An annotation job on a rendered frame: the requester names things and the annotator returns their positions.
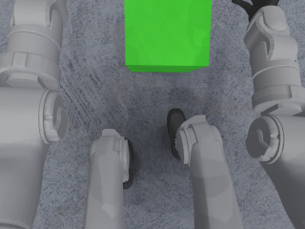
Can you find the robot right hand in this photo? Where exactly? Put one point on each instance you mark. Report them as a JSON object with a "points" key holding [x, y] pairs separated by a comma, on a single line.
{"points": [[257, 4]]}

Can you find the robot left upper arm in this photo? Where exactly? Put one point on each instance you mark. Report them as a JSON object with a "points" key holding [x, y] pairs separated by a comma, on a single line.
{"points": [[31, 119]]}

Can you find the robot left forearm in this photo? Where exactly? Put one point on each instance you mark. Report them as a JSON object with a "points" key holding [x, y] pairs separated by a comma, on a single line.
{"points": [[34, 45]]}

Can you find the left robot foot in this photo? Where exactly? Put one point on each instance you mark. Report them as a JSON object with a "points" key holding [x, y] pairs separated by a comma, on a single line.
{"points": [[128, 183]]}

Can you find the robot right forearm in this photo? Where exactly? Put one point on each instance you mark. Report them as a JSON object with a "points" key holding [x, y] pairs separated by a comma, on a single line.
{"points": [[275, 69]]}

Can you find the robot right upper arm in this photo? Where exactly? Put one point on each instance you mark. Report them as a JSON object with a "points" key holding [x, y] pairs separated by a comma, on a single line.
{"points": [[277, 141]]}

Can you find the carton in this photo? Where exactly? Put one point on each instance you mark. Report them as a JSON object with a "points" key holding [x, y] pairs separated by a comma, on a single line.
{"points": [[167, 36]]}

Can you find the right robot shin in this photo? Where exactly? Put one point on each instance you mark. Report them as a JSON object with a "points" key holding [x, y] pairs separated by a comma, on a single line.
{"points": [[198, 119]]}

